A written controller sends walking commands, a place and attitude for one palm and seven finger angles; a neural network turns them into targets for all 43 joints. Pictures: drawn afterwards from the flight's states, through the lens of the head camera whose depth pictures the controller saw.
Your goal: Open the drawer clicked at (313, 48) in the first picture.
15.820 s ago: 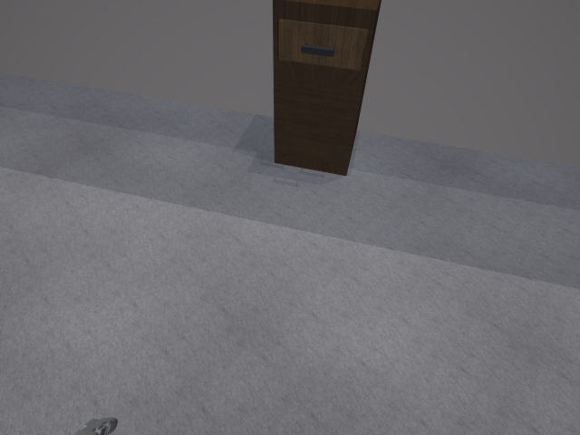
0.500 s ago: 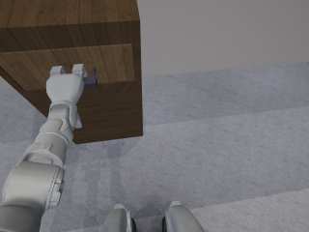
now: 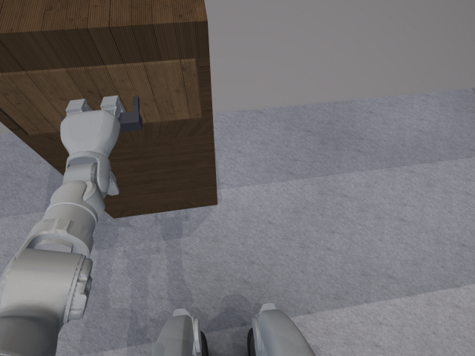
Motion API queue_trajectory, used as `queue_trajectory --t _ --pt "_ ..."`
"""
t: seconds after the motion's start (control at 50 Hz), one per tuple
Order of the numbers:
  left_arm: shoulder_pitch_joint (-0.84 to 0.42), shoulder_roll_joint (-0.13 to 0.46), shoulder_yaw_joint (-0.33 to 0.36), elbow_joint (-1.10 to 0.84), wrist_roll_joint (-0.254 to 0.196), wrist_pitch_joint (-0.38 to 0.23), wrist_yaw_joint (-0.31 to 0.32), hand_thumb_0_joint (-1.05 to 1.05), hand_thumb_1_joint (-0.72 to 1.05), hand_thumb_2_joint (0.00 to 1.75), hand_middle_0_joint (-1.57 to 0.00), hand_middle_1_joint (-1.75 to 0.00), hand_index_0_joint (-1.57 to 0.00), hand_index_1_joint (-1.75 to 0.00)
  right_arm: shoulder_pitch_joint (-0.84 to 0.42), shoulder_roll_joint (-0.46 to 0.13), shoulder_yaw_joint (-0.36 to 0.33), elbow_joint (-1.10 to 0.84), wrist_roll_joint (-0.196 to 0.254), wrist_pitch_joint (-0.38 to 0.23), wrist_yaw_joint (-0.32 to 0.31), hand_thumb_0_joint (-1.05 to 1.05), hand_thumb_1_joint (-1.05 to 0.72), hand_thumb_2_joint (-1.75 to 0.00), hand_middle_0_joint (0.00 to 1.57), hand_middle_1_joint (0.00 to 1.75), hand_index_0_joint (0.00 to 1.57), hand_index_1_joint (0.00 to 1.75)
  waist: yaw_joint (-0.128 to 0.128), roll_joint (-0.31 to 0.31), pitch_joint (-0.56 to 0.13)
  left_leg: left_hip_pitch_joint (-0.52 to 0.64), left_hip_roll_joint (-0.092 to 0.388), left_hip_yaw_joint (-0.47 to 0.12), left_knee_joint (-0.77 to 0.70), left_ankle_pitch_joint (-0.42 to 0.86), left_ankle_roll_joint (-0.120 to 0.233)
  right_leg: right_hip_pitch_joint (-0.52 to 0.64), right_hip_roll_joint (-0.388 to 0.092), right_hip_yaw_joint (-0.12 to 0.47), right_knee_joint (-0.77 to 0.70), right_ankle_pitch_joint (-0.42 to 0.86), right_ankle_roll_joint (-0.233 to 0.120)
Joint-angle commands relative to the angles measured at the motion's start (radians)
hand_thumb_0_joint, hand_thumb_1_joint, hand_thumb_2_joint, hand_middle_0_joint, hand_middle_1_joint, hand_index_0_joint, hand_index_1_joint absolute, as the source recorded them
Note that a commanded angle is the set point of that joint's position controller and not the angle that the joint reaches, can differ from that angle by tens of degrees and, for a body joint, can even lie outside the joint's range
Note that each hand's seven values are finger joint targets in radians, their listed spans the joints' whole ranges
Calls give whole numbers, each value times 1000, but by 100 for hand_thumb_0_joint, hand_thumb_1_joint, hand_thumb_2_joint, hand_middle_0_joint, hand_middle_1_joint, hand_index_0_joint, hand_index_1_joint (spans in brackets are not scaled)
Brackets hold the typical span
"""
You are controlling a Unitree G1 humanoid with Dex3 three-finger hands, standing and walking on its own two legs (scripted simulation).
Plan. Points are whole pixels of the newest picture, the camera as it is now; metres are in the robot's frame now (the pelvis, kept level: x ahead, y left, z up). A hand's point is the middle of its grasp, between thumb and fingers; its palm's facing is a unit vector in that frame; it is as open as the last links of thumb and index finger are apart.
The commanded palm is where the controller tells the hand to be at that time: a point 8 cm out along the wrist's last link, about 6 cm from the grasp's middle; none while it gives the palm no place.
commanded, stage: lower the fingers behind the handle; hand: left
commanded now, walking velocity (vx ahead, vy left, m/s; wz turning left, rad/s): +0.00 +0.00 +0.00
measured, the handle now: (103, 114) +0.56 +0.21 -0.01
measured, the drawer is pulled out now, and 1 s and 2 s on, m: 0.00 0.00 0.04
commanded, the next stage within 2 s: close the thumb around the handle in 0.14 s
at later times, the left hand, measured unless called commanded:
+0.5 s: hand (101, 146) +0.50 +0.22 -0.03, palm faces -0.07 -0.03 -1.00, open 11.9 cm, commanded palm +0.48 +0.20 +0.02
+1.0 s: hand (100, 144) +0.50 +0.22 -0.03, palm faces -0.07 -0.03 -1.00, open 5.9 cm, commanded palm +0.49 +0.20 +0.02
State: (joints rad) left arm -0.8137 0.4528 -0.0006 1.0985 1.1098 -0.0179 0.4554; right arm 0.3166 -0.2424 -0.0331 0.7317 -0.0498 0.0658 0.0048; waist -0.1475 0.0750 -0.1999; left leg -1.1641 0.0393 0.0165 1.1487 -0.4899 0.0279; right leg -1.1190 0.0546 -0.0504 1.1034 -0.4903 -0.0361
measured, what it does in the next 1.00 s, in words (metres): stands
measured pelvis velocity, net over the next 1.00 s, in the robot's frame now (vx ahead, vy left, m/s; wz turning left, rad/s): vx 0.00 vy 0.01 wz -0.01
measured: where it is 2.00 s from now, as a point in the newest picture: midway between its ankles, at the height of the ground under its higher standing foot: outside the picture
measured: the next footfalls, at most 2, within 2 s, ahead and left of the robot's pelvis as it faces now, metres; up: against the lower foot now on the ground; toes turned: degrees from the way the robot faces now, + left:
none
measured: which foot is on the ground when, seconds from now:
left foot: down 0.00-1.00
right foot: down 0.00-1.00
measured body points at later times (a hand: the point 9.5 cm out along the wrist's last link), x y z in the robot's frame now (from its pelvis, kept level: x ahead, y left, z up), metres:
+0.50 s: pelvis +0.00 +0.01 +0.00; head +0.14 +0.02 +0.43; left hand +0.49 +0.21 +0.03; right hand +0.00 -0.26 -0.13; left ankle +0.01 +0.10 -0.64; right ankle +0.00 -0.10 -0.64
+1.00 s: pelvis +0.00 +0.01 +0.00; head +0.15 +0.02 +0.42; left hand +0.50 +0.22 +0.03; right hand -0.01 -0.25 -0.13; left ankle +0.01 +0.10 -0.64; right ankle +0.00 -0.10 -0.64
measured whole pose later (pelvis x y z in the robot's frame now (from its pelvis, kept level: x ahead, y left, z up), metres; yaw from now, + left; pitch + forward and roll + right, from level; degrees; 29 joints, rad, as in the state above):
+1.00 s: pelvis +0.00 +0.01 +0.00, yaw +0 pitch +29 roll -4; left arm -0.89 0.46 -0.04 1.16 1.10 0.03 0.45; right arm 0.33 -0.24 -0.02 0.73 -0.04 0.07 0.00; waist -0.17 0.08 -0.19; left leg -1.19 0.03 0.02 1.16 -0.49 0.05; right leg -1.13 0.05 -0.05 1.10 -0.48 -0.02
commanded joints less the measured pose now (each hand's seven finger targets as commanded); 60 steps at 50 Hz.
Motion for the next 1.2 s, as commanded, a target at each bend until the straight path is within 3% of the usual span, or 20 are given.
queue_trajectory --t 0.0,0.02,0.04,0.1,0.22,0.28,0.32,0.38,0.44,0.52,0.62,0.72,0.74,0.8,0.86,0.98,1.02,1.12,1.14,1.18 --pt "-335 231 52 -147 -1 13 47 0 -50 30 -30 -120 -30 -120 169 -159 -53 -32 -3 -10 -13 0 -90 -90 20 30 20 30 -3 35 -486 371 -43 -28 -85 401 20 270 10 27 -137 413 7" --pt "-358 195 23 -153 -4 14 48 0 -50 30 -30 -120 -30 -120 168 -156 -55 -33 -2 -11 -12 0 -90 -90 20 30 20 30 -17 37 -480 376 -43 -27 -85 397 22 259 11 28 -144 406 8" --pt "-357 211 39 -144 -6 16 50 0 -50 30 -30 -120 -30 -120 173 -158 -57 -28 -2 -12 -12 0 -90 -90 20 30 20 30 -18 11 -478 370 -42 -27 -83 393 24 267 11 27 -145 407 10" --pt "-383 241 52 -150 -4 23 53 0 -50 30 -30 -120 -30 -120 171 -164 -54 -26 -4 -9 -13 0 -90 -90 20 30 20 30 -15 46 -499 387 -41 -32 -85 398 21 254 10 27 -140 397 9" --pt "-404 220 27 -115 -5 43 44 0 -50 30 -30 -120 -30 -120 171 -168 -52 -26 -2 -6 -15 0 -90 -90 20 30 20 30 -33 27 -468 389 -39 -34 -92 388 23 236 12 21 -149 372 9" --pt "-408 212 14 -90 -11 45 32 0 -33 37 -31 -122 -31 -122 175 -168 -49 -27 0 -6 -19 0 -90 -90 20 30 20 30 -39 23 -452 379 -40 -41 -97 369 22 224 13 19 -151 347 9" --pt "-392 242 35 -92 -11 39 25 0 -22 42 -32 -123 -32 -123 174 -172 -45 -30 0 -6 -18 0 -90 -90 20 30 20 30 -22 31 -464 379 -42 -41 -98 371 22 232 13 18 -146 344 7" --pt "-399 210 14 -101 -7 29 18 0 -5 49 -33 -125 -33 -125 178 -168 -48 -31 -1 -8 -18 0 -90 -90 20 30 20 30 -29 53 -462 411 -36 -49 -95 399 17 195 15 11 -139 343 5" --pt "-387 203 13 -88 -6 23 17 0 12 56 -34 -127 -34 -127 182 -170 -50 -30 -1 -9 -18 0 -90 -90 20 30 20 30 -34 29 -448 402 -33 -53 -93 390 18 187 16 9 -141 331 5" --pt "-405 220 26 -115 -8 14 22 0 34 66 -36 -129 -36 -129 188 -171 -51 -29 -2 -9 -16 0 -90 -90 20 30 20 30 -27 59 -480 421 -32 -56 -90 409 16 187 16 9 -133 339 3" --pt "-409 204 10 -72 -6 29 28 0 62 78 -38 -132 -38 -132 187 -173 -48 -27 -1 -7 -15 0 -90 -90 20 30 20 30 -43 24 -427 385 -32 -59 -95 367 18 163 17 5 -139 299 4" --pt "-450 208 3 -71 -7 44 26 0 90 90 -40 -135 -40 -135 193 -176 -48 -28 -2 -9 -15 0 -90 -90 20 30 20 30 -50 60 -460 415 -31 -65 -93 374 16 144 18 3 -135 287 3" --pt "-429 210 6 -52 -10 50 22 0 90 90 -40 -135 -40 -135 193 -175 -45 -29 1 -8 -16 0 -90 -90 20 30 20 30 -46 37 -447 402 -32 -63 -96 375 17 159 18 2 -138 293 4" --pt "-429 218 11 -81 -14 41 7 0 90 90 -40 -135 -40 -135 196 -175 -47 -35 1 -7 -16 0 -90 -90 20 30 20 30 -39 65 -494 433 -30 -67 -93 403 14 165 18 1 -130 311 3" --pt "-440 184 -11 -85 -11 36 -2 0 90 90 -40 -135 -40 -135 194 -170 -48 -34 1 -8 -16 0 -90 -90 20 30 20 30 -47 61 -468 444 -26 -75 -96 404 11 139 19 -2 -133 296 2" --pt "-440 218 6 -85 -23 26 -5 0 90 90 -40 -135 -40 -135 199 -175 -43 -34 2 -12 -22 0 -90 -90 20 30 20 30 -51 37 -447 395 -29 -61 -96 366 21 170 17 6 -141 298 6" --pt "-400 239 28 -97 -19 21 -6 0 90 90 -40 -135 -40 -135 199 -175 -44 -35 0 -10 -20 0 -90 -90 20 30 20 30 -26 51 -491 409 -33 -56 -91 398 18 197 18 9 -132 331 3" --pt "-282 183 13 -105 -31 15 -8 0 90 90 -40 -135 -40 -135 184 -166 -47 -47 4 -7 -13 0 -90 -90 20 30 20 30 -6 38 -453 409 -32 -44 -105 404 17 221 19 9 -145 353 3" --pt "-269 200 28 -125 -30 11 -6 0 90 90 -40 -135 -40 -135 184 -167 -48 -49 4 -4 -14 0 -90 -90 20 30 20 30 3 25 -474 415 -31 -42 -107 415 17 243 18 10 -143 369 3" --pt "-216 165 15 -153 -34 6 -6 0 90 90 -40 -135 -40 -135 179 -161 -52 -59 6 -1 -11 0 -90 -90 20 30 20 30 17 47 -504 455 -30 -43 -113 461 13 255 19 8 -142 401 1"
